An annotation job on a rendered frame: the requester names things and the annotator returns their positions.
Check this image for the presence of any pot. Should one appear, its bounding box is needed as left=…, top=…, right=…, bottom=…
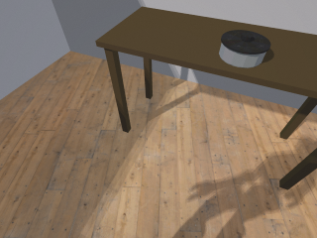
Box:
left=219, top=43, right=266, bottom=68

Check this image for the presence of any lid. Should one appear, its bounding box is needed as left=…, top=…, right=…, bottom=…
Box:
left=221, top=30, right=271, bottom=55

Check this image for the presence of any knob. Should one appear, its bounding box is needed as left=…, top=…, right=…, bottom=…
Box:
left=241, top=32, right=254, bottom=41

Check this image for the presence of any table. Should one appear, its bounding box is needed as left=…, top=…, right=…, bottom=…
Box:
left=95, top=6, right=317, bottom=190

